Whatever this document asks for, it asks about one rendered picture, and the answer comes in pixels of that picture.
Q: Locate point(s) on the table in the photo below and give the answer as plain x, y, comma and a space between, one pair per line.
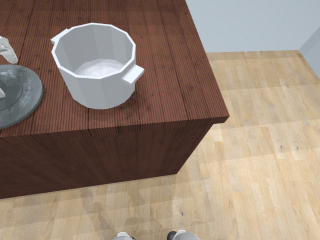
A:
64, 145

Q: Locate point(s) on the robot left hand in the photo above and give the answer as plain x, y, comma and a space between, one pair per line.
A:
8, 53

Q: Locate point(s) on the pot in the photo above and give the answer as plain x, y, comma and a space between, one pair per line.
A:
98, 64

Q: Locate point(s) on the lid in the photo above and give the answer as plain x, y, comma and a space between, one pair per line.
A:
24, 91

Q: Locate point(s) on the robot right shin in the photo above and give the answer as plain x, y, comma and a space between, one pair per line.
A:
179, 232

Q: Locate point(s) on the robot shin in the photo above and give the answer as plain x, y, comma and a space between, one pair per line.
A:
179, 232
122, 234

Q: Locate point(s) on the robot left shin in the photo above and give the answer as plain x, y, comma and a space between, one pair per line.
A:
122, 234

